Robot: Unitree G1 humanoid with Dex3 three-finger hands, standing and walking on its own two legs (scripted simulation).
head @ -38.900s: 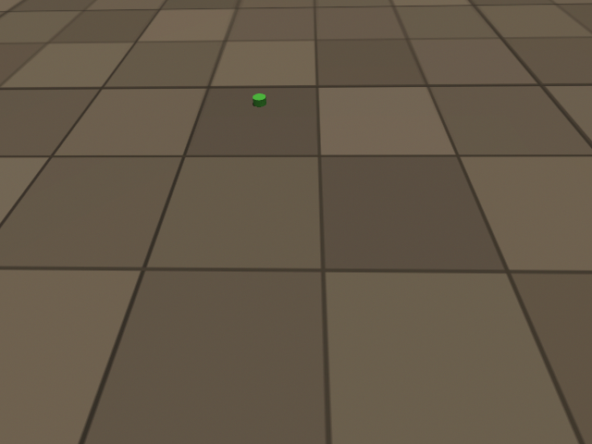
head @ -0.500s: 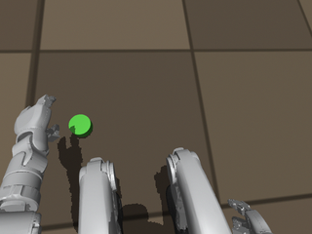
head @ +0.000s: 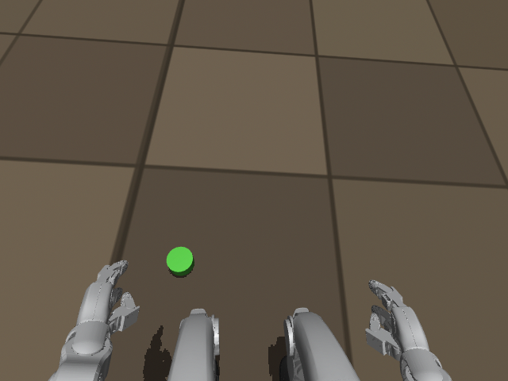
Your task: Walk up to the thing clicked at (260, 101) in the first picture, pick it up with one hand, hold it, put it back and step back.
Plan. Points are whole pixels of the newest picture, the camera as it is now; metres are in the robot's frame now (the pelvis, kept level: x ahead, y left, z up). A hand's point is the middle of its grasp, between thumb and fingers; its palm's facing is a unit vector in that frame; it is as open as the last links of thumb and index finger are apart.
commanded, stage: home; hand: left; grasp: from above
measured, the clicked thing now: (180, 261) +0.49 +0.21 -0.57
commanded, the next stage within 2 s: none
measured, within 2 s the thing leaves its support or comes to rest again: neither
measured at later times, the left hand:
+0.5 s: hand (92, 330) +0.21 +0.19 +0.07, palm faces +0.09 -0.97 -0.21, open 7.4 cm
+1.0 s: hand (100, 339) +0.20 +0.18 +0.07, palm faces +0.08 -0.98 -0.20, open 7.4 cm
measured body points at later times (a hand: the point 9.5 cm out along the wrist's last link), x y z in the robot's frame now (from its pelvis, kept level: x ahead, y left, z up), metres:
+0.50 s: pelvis +0.06 +0.01 +0.12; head +0.07 +0.01 +0.57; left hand +0.21 +0.24 +0.09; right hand +0.22 -0.23 +0.05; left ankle +0.07 +0.12 -0.56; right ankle +0.05 -0.13 -0.56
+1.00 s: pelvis +0.05 +0.00 +0.12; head +0.07 +0.00 +0.57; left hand +0.20 +0.23 +0.09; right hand +0.22 -0.24 +0.05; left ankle +0.07 +0.12 -0.56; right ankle +0.05 -0.13 -0.56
